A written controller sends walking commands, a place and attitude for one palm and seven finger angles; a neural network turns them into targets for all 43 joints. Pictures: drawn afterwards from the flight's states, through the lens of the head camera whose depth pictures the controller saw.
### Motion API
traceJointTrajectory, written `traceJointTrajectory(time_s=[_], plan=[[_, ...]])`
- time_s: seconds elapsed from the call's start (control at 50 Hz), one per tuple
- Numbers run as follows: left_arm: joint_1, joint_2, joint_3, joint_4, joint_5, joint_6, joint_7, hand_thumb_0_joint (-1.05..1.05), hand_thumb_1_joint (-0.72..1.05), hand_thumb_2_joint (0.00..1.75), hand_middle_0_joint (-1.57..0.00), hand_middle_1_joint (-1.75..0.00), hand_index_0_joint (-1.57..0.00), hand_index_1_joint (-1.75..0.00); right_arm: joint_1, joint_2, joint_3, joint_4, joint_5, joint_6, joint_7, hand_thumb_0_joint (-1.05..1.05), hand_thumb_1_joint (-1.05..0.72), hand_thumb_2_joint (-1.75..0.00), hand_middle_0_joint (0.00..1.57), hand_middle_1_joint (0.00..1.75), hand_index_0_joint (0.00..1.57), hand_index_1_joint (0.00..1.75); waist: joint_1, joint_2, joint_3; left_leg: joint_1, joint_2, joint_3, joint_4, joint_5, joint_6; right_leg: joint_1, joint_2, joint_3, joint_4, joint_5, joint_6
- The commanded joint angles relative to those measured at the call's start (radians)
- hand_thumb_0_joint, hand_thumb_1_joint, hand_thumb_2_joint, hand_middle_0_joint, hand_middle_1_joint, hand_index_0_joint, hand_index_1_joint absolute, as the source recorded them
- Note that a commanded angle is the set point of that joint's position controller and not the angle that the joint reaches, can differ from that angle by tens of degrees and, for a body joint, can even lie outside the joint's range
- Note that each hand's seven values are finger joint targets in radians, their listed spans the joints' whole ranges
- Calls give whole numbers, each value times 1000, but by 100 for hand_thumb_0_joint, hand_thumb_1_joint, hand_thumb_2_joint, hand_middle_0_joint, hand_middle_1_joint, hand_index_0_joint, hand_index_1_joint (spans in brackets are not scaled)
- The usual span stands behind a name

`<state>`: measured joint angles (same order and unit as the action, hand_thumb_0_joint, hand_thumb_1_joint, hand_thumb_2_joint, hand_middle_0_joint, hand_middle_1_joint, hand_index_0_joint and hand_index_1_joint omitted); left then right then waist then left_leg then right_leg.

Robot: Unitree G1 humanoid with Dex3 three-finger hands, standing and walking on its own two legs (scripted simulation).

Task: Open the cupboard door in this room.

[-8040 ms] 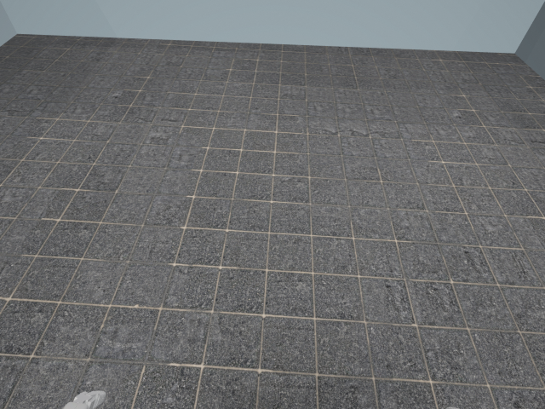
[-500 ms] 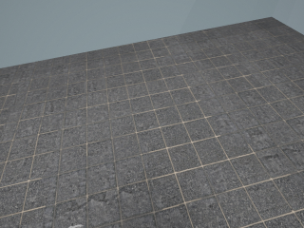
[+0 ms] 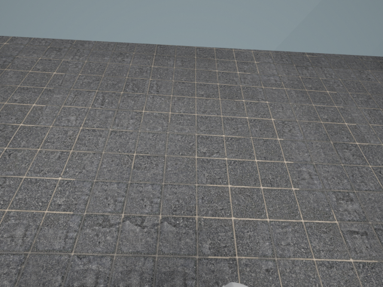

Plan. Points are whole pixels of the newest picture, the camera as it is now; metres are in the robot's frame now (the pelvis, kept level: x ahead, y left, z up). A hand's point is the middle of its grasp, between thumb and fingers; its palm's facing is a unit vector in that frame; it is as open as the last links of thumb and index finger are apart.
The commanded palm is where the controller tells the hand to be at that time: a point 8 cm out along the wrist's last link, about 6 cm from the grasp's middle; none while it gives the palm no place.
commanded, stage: turn or walk to find it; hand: left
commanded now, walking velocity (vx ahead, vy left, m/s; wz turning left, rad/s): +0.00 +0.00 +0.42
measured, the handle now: out of the picture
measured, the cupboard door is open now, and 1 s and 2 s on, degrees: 0 0 0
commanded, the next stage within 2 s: none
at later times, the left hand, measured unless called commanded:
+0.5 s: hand out of the picture +0.02 +0.15 -0.14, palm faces +0.23 -0.93 -0.28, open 7.4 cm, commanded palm none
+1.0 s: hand out of the picture -0.12 +0.20 -0.17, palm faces +0.47 -0.85 -0.25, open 7.4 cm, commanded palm none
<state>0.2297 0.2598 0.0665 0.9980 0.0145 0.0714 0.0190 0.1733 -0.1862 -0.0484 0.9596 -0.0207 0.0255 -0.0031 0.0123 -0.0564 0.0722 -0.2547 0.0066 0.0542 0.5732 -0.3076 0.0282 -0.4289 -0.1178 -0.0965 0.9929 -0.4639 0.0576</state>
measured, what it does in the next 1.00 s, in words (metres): steps on the spot, turning left: right foot, then left foot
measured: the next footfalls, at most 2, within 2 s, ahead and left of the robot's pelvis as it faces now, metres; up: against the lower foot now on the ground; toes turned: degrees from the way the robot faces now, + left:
right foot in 0.32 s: +0.03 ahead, -0.13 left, +0.00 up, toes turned +4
left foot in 0.78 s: -0.07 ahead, +0.10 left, +0.00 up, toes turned +26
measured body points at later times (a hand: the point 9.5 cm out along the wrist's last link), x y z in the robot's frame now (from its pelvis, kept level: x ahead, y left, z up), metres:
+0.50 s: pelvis -0.03 -0.05 +0.01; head +0.00 -0.08 +0.46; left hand +0.00 +0.20 -0.12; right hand +0.07 -0.29 -0.16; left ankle -0.07 +0.10 -0.64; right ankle -0.01 -0.14 -0.73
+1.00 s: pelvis -0.07 -0.01 +0.01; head -0.05 +0.02 +0.46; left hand -0.15 +0.25 -0.15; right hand +0.13 -0.19 -0.12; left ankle -0.11 +0.08 -0.73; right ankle -0.02 -0.15 -0.66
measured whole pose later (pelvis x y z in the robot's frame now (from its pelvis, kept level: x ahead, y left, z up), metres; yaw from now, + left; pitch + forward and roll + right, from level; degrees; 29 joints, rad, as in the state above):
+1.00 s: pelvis -0.07 -0.01 +0.01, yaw +25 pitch -1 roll -1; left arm 0.22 0.27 0.06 0.99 0.01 0.06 0.01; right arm 0.14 -0.18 -0.04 0.95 -0.02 0.02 0.00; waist 0.03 -0.03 0.06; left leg -0.22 0.00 0.02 0.48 -0.25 0.03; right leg -0.45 -0.10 -0.06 1.04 -0.41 0.08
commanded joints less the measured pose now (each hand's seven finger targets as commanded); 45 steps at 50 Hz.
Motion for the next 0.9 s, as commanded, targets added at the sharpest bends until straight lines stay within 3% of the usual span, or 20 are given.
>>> traceJointTrajectory(time_s=[0.0, 0.16, 0.22, 0.26, 0.28, 0.3, 0.32, 0.34, 0.38, 0.42, 0.52, 0.64, 0.68, 0.72, 0.74, 0.76, 0.78, 0.8, 0.82, 0.88], plan=[[-29, 53, 14, -91, 2, -35, -9, 0, 90, 90, -20, -30, -20, -30, 14, -201, -35, -52, 1, -21, -16, 0, -90, -90, 20, 30, 20, 30, -18, 205, -72, 103, 229, -236, -266, 410, 117, -98, 6, 64, 97, 60, 20], [-88, 30, 3, -136, -5, -42, -1, 0, 90, 90, -20, -30, -20, -30, 69, -211, -52, -50, -6, -10, -12, 0, -90, -90, 20, 30, 20, 30, -54, 208, -99, 137, 229, -337, -226, 465, 147, -13, 55, 65, -153, -1, 19], [-36, 28, 3, -131, -10, -48, 3, 0, 90, 90, -20, -30, -20, -30, 36, -217, -57, -62, -8, -3, -7, 0, -90, -90, 20, 30, 20, 30, -26, 225, -106, 65, 209, -360, -201, 449, 133, 103, 80, 49, -308, 49, 7], [37, 42, 8, -114, -10, -59, 6, 0, 90, 90, -20, -30, -20, -30, 14, -201, -58, -75, 0, -1, -4, 0, -90, -90, 20, 30, 20, 30, 11, 179, -126, -36, 160, -351, -142, 356, 90, 270, 80, 42, -525, 208, 1], [65, 80, 16, -108, -2, -68, 11, 0, 90, 90, -20, -30, -20, -30, 16, -168, -55, -81, 7, -2, 1, 0, -90, -90, 20, 30, 20, 30, 25, 87, -134, -142, 100, -304, -62, 218, 38, 390, 5, 108, -641, 253, -16], [84, 166, 33, -112, 14, -77, 19, 0, 90, 90, -20, -30, -20, -30, 25, -103, -44, -104, 14, -3, 7, 0, -90, -90, 20, 30, 20, 30, 31, -173, -132, -318, -41, -146, 135, -55, -36, 467, -236, 359, -714, 267, -105], [64, 195, 37, -131, 9, -75, 17, 0, 90, 90, -20, -30, -20, -30, -9, -129, -52, -119, 3, 6, 4, 0, -90, -90, 20, 30, 20, 30, 45, -230, -96, -323, -56, -121, 346, -263, -53, 327, -369, 439, -751, 299, -205], [24, 169, 41, -142, 5, -74, 24, 0, 90, 90, -20, -30, -20, -30, -15, -152, -61, -112, -3, 21, 4, 0, -90, -90, 20, 30, 20, 30, 30, -224, -70, -311, -28, -160, 489, -248, -48, 238, -348, 425, -766, 253, -228], [-74, 108, 18, -161, 4, -77, 18, 0, 90, 90, -20, -30, -20, -30, 20, -138, -61, -64, -4, 30, 17, 0, -90, -90, 20, 30, 20, 30, -28, -51, -4, -308, 0, -140, 626, -116, -58, 187, -234, 248, -728, 282, -188], [-76, 84, 9, -162, 4, -85, 16, 0, 90, 90, -20, -30, -20, -30, 67, -121, -56, -38, -4, 34, 22, 0, -90, -90, 20, 30, 20, 30, -38, -84, -20, -301, 7, -110, 652, -49, -79, 213, -186, 138, -705, 360, -160], [14, 103, 14, -125, 10, -84, 17, 0, 90, 90, -20, -30, -20, -30, 2, -119, -47, -46, -1, 35, 21, 0, -90, -90, 20, 30, 20, 30, 7, -96, -32, -283, 29, -70, 527, -85, -101, 283, -215, 109, -693, 422, -181], [73, 152, 30, -79, 19, -77, 13, 0, 90, 90, -20, -30, -20, -30, -64, -97, -24, -59, 13, 16, 17, 0, -90, -90, 20, 30, 20, 30, 46, -135, -91, -170, 23, 0, 218, -178, -88, 371, -249, 80, -602, 652, -207], [58, 165, 34, -74, 17, -72, 12, 0, 90, 90, -20, -30, -20, -30, -24, -98, -20, -52, 15, 9, 13, 0, -90, -90, 20, 30, 20, 30, 24, -147, -119, -102, 13, 28, 103, -127, -80, 367, -247, 50, -557, 675, -188], [40, 157, 34, -72, 8, -65, 9, 0, 90, 90, -20, -30, -20, -30, 25, -114, -22, -39, 11, 1, 12, 0, -90, -90, 20, 30, 20, 30, -11, -117, -129, 37, 12, 44, -81, 34, -65, 286, -220, -6, -485, 590, -127], [35, 134, 31, -74, 0, -59, 6, 0, 90, 90, -20, -30, -20, -30, 53, -151, -31, -34, 10, -8, 14, 0, -90, -90, 20, 30, 20, 30, -31, -8, -144, 161, 62, -14, -194, 152, -47, 187, -183, -45, -371, 481, -78], [59, 72, 23, -106, -6, -52, 0, 0, 90, 90, -20, -30, -20, -30, 73, -252, -53, -45, 1, -16, 10, 0, -90, -90, 20, 30, 20, 30, -39, 266, -154, 285, 292, -313, -229, 397, 52, -57, -59, -98, -184, 121, -3], [-2, 44, 3, -139, 3, -46, 0, 0, 90, 90, -20, -30, -20, -30, 118, -304, -63, -35, 2, -7, 6, 0, -90, -90, 20, 30, 20, 30, -71, 330, -131, 234, 416, -392, -250, 565, 155, -120, -10, -49, -27, -182, 11], [-54, 50, 3, -137, 6, -32, 9, 0, 90, 90, -20, -30, -20, -30, 128, -281, -60, -17, -1, -13, -8, 0, -90, -90, 20, 30, 20, 30, -84, 335, -130, 194, 382, -388, -258, 545, 155, -131, -10, 37, 59, -150, 13], [-79, 58, 11, -128, 2, -30, 6, 0, 90, 90, -20, -30, -20, -30, 82, -261, -55, -23, -1, -9, -15, 0, -90, -90, 20, 30, 20, 30, -67, 314, -81, 144, 338, -347, -258, 484, 147, -143, -11, 62, 111, -88, 10], [-16, 62, 14, -86, 3, -35, -10, 0, 90, 90, -20, -30, -20, -30, -22, -212, -34, -58, 1, -17, -15, 0, -90, -90, 20, 30, 20, 30, -13, 215, -63, 98, 235, -220, -255, 435, 114, -97, -1, 58, 122, 47, 20]])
